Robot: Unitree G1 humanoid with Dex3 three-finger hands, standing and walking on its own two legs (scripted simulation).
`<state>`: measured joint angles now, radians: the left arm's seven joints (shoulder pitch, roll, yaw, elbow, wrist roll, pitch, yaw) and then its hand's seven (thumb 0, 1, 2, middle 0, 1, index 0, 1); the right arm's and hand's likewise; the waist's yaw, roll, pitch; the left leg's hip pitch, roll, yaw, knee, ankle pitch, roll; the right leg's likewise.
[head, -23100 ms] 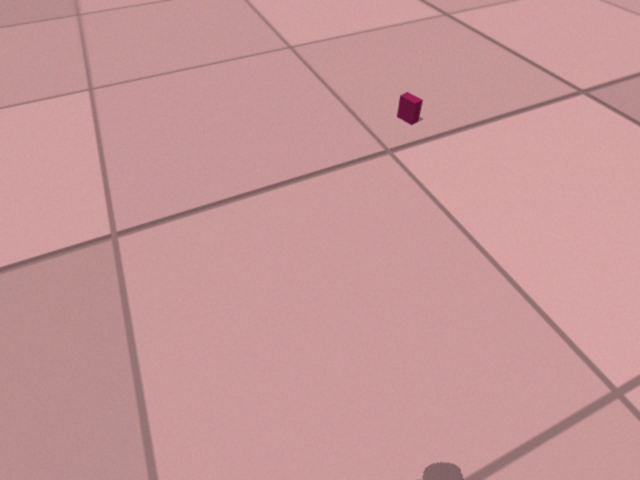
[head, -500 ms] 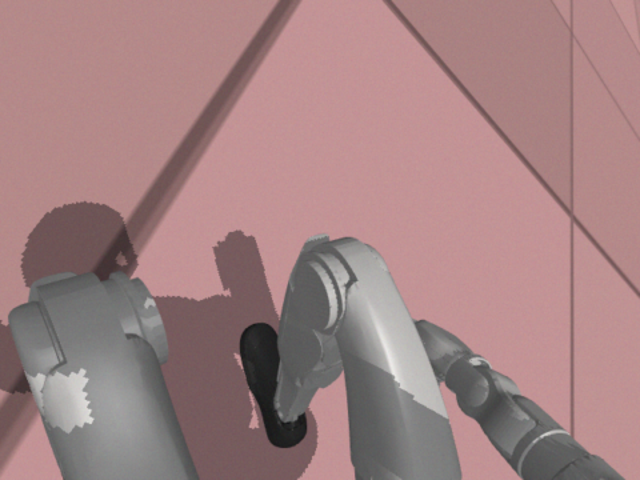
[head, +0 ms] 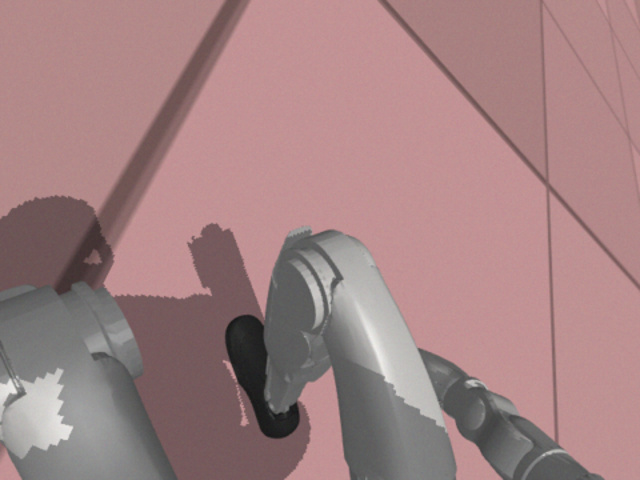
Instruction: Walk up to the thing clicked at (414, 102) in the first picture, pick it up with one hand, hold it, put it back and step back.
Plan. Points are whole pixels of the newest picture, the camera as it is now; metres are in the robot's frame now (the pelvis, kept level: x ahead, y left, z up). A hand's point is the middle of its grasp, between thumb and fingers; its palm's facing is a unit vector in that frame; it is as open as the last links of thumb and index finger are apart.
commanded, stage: close in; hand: left
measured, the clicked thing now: out of the picture +0.43 +0.34 -0.22
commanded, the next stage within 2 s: rest palm in 0.04 s
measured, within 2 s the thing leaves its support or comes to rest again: neither
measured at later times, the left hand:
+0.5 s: hand out of the picture +0.42 +0.35 -0.18, palm faces +0.51 -0.86 +0.00, open 17.5 cm
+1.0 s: hand out of the picture +0.43 +0.34 -0.17, palm faces +0.51 -0.86 -0.01, open 15.7 cm
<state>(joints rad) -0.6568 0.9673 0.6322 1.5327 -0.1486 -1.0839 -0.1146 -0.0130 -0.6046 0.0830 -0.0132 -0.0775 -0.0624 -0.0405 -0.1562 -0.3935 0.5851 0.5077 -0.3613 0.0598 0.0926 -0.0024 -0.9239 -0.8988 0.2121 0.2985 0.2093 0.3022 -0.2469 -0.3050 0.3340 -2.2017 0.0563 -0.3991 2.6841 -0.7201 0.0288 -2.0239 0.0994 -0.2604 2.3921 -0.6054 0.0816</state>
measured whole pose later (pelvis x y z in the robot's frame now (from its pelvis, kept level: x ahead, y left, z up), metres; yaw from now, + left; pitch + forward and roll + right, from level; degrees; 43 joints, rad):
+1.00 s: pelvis +0.00 +0.00 +0.01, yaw +0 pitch +12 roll -19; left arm -0.73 0.96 0.55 1.55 -0.10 -1.09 0.01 0.00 -0.44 0.27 -0.22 -0.25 -0.26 -0.25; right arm -0.20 -0.37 0.57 0.52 -0.37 0.09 0.11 0.00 -0.91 -0.90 0.21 0.30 0.21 0.30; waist -0.26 -0.30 0.32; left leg -2.21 0.05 -0.40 2.66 -0.72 0.01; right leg -2.04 0.09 -0.26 2.38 -0.61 0.08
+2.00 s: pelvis +0.01 +0.00 +0.01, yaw +0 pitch +13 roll -19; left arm -0.78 0.99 0.56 1.53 -0.12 -1.04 -0.02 0.00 -0.11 0.87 -0.72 -0.90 -0.91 -0.98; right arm -0.20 -0.37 0.55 0.52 -0.35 0.10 0.11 0.00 -0.90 -0.90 0.21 0.30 0.21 0.30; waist -0.25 -0.28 0.31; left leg -2.22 0.05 -0.38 2.65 -0.72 0.02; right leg -2.05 0.08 -0.25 2.37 -0.62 0.07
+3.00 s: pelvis +0.02 -0.02 +0.04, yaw +7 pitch +27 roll -11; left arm -0.64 0.73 0.64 1.03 -0.18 -0.63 -0.25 0.01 0.30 0.70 -0.70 -0.73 -0.74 -0.69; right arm 0.04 -0.34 0.21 0.59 -0.12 0.09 0.07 0.00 -0.87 -0.88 0.21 0.30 0.21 0.30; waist -0.14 -0.07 0.03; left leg -2.27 0.05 -0.20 2.47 -0.70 0.00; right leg -2.16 0.01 -0.13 2.34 -0.67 0.04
